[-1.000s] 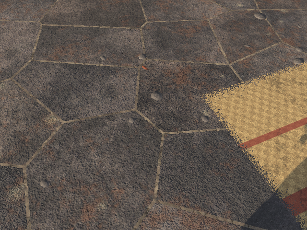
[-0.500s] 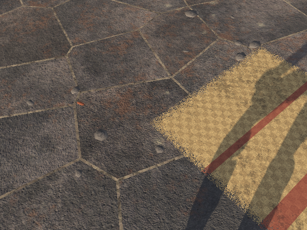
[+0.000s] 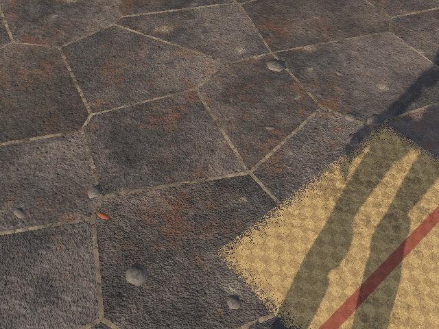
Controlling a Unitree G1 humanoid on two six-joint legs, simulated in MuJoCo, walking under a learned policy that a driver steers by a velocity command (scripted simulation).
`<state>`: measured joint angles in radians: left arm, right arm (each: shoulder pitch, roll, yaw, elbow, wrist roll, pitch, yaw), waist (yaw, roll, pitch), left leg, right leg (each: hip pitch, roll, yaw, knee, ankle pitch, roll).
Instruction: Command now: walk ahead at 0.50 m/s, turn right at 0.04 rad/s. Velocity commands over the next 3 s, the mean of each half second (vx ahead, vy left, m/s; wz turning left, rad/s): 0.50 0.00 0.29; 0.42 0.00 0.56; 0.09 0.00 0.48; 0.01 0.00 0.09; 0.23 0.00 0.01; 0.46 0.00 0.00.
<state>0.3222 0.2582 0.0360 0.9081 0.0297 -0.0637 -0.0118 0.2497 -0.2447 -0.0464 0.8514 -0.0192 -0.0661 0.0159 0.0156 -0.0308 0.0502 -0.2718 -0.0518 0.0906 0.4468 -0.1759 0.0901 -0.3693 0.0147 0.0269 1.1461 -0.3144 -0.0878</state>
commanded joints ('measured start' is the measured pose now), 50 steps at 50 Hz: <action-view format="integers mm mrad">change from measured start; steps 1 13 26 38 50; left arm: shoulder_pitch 66 -373 -89 51 -8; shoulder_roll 45 26 47 101 74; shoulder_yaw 8 -17 15 37 27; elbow -31 -171 -100 -24 -110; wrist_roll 12 -5 -5 -9 -24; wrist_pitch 14 8 -37 -53 5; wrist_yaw -15 -14 24 23 35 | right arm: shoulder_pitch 84 271 150 -227 25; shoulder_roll -75 -113 -57 -32 -173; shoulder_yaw -13 -19 -31 -5 -65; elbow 2 88 4 -148 -104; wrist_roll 10 10 -15 -15 25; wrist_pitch -30 -18 43 60 55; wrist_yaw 0 -15 12 59 -20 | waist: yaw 12 -82 -31 17 -55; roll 97 105 -64 -42 32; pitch -36 22 -32 38 -189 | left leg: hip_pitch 116 236 -305 -375 299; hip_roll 265 212 128 137 336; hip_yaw -288 -260 -146 -30 -394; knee -278 -223 708 307 -42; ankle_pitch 195 404 -132 171 822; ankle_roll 122 116 -20 -33 257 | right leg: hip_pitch -138 -226 230 317 -268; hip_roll -77 -52 -286 -273 -106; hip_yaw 11 -59 164 -181 -12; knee -8 -517 -974 -1006 207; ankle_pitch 55 302 142 405 -120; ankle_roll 22 105 -53 -51 124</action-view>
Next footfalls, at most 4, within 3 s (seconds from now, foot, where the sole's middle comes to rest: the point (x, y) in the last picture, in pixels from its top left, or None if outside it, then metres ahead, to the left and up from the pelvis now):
0.38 right None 0.38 -0.10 -0.77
0.92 left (163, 302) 0.56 0.19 -0.77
1.52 right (210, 269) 0.67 0.05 -0.77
1.82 left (163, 325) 0.49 0.18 -0.77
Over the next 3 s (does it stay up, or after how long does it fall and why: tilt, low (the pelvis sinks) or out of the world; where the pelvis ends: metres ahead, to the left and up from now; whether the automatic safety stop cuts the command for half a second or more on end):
stays up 0.80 0.34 0.00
